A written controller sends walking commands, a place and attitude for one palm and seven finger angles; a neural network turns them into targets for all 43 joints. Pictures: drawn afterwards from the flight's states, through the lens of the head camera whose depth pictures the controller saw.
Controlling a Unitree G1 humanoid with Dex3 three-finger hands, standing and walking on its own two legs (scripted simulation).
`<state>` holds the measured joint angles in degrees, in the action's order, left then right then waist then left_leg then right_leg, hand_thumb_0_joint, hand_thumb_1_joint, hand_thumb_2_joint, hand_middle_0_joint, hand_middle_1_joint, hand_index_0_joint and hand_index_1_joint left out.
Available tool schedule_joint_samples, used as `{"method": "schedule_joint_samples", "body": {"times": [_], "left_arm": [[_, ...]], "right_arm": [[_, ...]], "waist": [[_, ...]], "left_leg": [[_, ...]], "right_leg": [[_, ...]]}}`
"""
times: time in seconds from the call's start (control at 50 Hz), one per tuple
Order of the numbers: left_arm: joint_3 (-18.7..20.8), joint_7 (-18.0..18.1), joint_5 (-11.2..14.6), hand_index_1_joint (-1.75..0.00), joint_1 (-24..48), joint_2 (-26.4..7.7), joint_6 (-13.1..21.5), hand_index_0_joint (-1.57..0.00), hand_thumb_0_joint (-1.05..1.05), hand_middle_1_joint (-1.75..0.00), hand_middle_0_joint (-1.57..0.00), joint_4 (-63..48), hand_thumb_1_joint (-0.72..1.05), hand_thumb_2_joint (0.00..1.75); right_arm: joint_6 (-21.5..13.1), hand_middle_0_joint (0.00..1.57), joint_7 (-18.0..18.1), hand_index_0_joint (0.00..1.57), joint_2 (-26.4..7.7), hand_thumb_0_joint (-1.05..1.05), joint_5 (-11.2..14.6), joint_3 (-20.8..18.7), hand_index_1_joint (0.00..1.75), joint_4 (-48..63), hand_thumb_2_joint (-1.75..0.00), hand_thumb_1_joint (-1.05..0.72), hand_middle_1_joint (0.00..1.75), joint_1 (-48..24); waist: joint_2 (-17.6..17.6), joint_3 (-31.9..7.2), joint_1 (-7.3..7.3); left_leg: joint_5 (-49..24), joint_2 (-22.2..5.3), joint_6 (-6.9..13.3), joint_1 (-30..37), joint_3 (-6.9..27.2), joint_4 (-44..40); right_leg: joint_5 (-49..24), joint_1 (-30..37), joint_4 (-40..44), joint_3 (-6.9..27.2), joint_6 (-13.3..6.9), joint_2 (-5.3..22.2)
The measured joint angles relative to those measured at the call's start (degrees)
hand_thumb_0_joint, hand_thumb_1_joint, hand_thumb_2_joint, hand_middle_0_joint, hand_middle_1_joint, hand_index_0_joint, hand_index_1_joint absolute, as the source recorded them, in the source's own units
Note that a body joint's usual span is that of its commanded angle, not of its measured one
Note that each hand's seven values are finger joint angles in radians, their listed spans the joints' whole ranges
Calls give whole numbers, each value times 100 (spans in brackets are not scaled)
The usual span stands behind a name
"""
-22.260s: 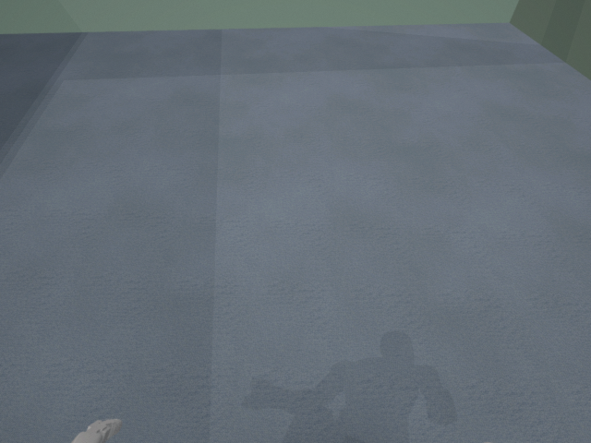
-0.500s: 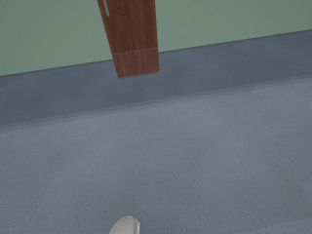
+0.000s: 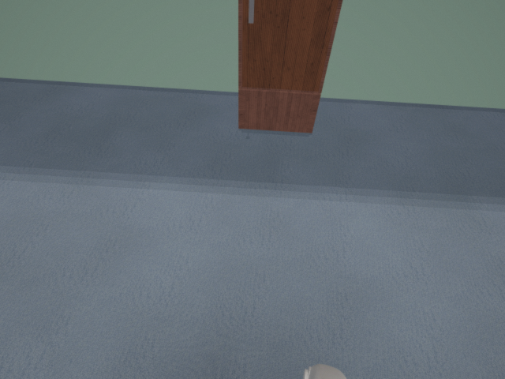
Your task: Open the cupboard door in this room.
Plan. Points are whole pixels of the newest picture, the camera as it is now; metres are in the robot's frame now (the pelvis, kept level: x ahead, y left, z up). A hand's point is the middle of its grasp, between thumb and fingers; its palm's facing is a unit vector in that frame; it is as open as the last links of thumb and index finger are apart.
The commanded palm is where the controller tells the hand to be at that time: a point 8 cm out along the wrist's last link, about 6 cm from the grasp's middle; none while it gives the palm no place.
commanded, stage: turn or walk to find it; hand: left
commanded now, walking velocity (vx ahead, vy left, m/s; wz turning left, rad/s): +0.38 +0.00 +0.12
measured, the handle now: (251, 5) +1.58 +0.15 -0.03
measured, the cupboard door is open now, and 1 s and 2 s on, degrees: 0 0 0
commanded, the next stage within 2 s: stand and wait in 0.56 s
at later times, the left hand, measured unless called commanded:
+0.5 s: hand (203, 308) +0.27 +0.12 -0.15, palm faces +0.10 -0.97 -0.24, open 7.1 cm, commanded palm none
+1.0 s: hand (196, 280) +0.34 +0.15 -0.18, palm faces +0.15 -0.98 -0.15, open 7.3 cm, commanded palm none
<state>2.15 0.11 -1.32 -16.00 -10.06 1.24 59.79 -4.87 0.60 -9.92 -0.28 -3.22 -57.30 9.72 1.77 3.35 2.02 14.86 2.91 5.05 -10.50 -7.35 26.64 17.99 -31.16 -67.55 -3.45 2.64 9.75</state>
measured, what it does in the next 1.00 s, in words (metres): walks ahead: right foot, then left foot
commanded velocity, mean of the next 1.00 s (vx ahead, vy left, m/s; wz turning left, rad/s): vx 0.20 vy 0.00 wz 0.07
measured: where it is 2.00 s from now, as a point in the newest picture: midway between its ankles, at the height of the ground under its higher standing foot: (262, 334)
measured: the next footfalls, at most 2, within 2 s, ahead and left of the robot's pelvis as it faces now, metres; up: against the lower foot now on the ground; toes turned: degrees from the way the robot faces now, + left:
right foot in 0.30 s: +0.29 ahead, -0.17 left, +0.00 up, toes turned -8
left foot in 0.76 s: +0.45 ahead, +0.10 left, +0.00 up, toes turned +13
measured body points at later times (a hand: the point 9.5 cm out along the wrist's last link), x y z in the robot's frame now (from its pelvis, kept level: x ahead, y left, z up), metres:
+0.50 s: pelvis +0.22 -0.07 +0.00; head +0.25 -0.09 +0.45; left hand +0.26 +0.17 -0.14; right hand +0.20 -0.30 -0.16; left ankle +0.18 +0.08 -0.64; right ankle +0.25 -0.16 -0.74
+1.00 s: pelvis +0.36 +0.00 +0.00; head +0.37 +0.01 +0.45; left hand +0.33 +0.21 -0.17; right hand +0.49 -0.20 -0.14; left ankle +0.41 +0.09 -0.74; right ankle +0.35 -0.15 -0.70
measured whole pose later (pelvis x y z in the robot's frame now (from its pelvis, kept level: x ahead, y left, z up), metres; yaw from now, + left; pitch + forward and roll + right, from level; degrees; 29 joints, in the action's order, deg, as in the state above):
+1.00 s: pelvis +0.36 +0.00 +0.00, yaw +5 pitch -2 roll +0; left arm 0.8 1.6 -0.5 -15.8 -7.6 0.3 64.6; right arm -2.7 1.2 -6.7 -0.3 -1.7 -59.5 5.1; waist 1.2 3.0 1.6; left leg 10.2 -1.5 3.3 -15.5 -9.4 27.3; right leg 26.9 -19.1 -49.2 -4.3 2.4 6.0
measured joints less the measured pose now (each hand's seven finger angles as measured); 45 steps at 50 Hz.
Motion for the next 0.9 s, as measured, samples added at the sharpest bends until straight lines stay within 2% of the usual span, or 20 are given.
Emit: {"method": "schedule_joint_samples", "body": {"times": [0.06,0.14,0.2,0.28,0.32,0.36,0.4,0.42,0.46,0.54,0.6,0.66,0.74,0.76,0.78,0.82,0.86,0.9], "left_arm": [[35,-44,-14,-30,379,-18,-33,-20,0,-29,-19,-234,91,90],[51,-113,-1,-30,778,-25,-73,-20,0,-29,-19,-429,91,90],[50,-141,10,-30,988,-44,-77,-20,0,-29,-19,-506,91,90],[35,-166,17,-30,1128,-57,-17,-20,0,-29,-19,-564,91,90],[22,-164,-9,-30,1173,-28,140,-20,0,-29,-19,-559,91,90],[-12,-139,8,-30,1154,27,291,-20,0,-29,-19,-531,91,90],[-25,-107,39,-30,1005,84,330,-20,0,-29,-20,-455,91,90],[-27,-85,50,-30,892,115,322,-20,0,-29,-20,-398,91,90],[34,-4,83,-30,633,160,307,-20,-1,-29,-20,-256,92,90],[101,66,34,-30,133,37,269,-20,-1,-30,-20,60,95,90],[67,58,17,-30,-190,14,262,-20,-1,-29,-20,280,94,90],[8,53,16,-30,-415,55,263,-20,0,-29,-20,428,93,90],[-62,74,23,-30,-628,166,218,-20,0,-29,-20,567,92,90],[-78,82,35,-30,-698,197,195,-20,0,-29,-20,600,92,90],[-93,91,53,-30,-733,211,158,-20,0,-29,-20,642,92,90],[-120,124,99,-30,-631,191,56,-20,0,-29,-20,696,92,90],[-141,161,111,-30,-517,206,-17,-20,0,-29,-20,700,91,90],[-146,157,103,-30,-369,237,-60,-20,0,-29,-20,682,91,90]], "right_arm": [[41,21,-27,20,-89,-2,-26,-27,30,-148,-90,-95,30,327],[69,20,-32,20,-107,-1,-52,-31,30,-321,-90,-94,30,756],[88,20,-23,20,-70,0,-84,-27,29,-433,-90,-93,30,1029],[137,20,-19,20,-22,0,-121,-19,29,-593,-90,-92,30,1355],[184,20,-34,20,-5,1,-94,-13,29,-722,-90,-91,30,1464],[281,20,-53,20,15,1,-49,9,29,-798,-90,-91,30,1413],[343,20,-77,20,25,1,-33,5,29,-816,-90,-91,30,1318],[372,20,-91,20,17,1,-43,-10,29,-800,-90,-91,30,1241],[414,20,-112,20,-13,1,-76,-40,29,-716,-90,-91,30,1050],[458,20,-158,20,-49,1,-122,-85,29,-473,-90,-91,29,664],[466,20,-203,20,-61,1,-118,-100,29,-331,-90,-91,29,366],[440,20,-222,19,-62,1,-104,-67,29,-244,-90,-91,29,59],[352,20,-205,19,-42,1,-89,13,29,-177,-90,-91,29,-294],[304,20,-201,19,-39,1,-91,40,29,-154,-90,-91,29,-341],[241,20,-183,19,-13,1,-101,58,29,-141,-90,-91,29,-387],[174,20,-132,20,103,1,-84,120,29,-130,-90,-91,29,-512],[178,20,-68,20,194,0,-67,193,29,-151,-90,-91,29,-579],[212,20,-17,20,263,0,-63,226,29,-185,-90,-91,29,-582]], "waist": [[33,-166,-71],[14,-248,-224],[-32,-207,-372],[-163,-110,-543],[-305,4,-537],[-370,160,-528],[-353,223,-454],[-349,224,-409],[-366,189,-352],[-371,31,-300],[-346,-46,-233],[-307,-30,-102],[-239,52,107],[-228,44,138],[-176,40,144],[16,137,180],[57,160,207],[14,128,157]], "left_leg": [[13,55,-30,385,57,-385],[114,69,-110,794,149,-736],[299,22,-215,1031,192,-821],[801,-147,-424,1222,213,-545],[1216,-356,-473,991,282,349],[1396,-379,-408,258,535,2253],[1174,-377,-354,-459,606,3740],[943,-424,-349,-779,598,4152],[488,-577,-384,-1336,608,4440],[-39,-884,-560,-2053,582,3924],[-307,-1026,-659,-2214,479,3102],[-436,-1042,-699,-2093,338,2128],[-590,-869,-643,-1570,167,974],[-884,-813,-631,-1347,127,641],[-754,-757,-500,-1213,84,535],[-396,-641,-292,-1167,-19,760],[-278,-631,-216,-990,-114,717],[-326,-611,-221,-802,-158,517]], "right_leg": [[-516,-345,562,2,87,71],[-951,-377,1475,-19,131,51],[-950,-166,2224,-65,77,-47],[-736,376,3165,-235,-98,-292],[-941,660,3382,-372,-277,-468],[-636,767,3105,-496,-440,-498],[-420,1050,3184,-569,-496,-496],[-406,1208,3317,-591,-470,-508],[-426,1509,3630,-646,-456,-556],[-409,2020,4159,-777,-446,-624],[-345,2347,4442,-858,-394,-650],[-222,2607,4574,-920,-302,-654],[146,2825,4363,-947,-99,-593],[312,2824,4168,-936,-33,-562],[506,2730,3816,-904,2,-485],[1187,2302,2618,-545,-42,-402],[1511,1873,1676,-310,-58,-460],[1429,1557,1315,-252,-48,-468]]}}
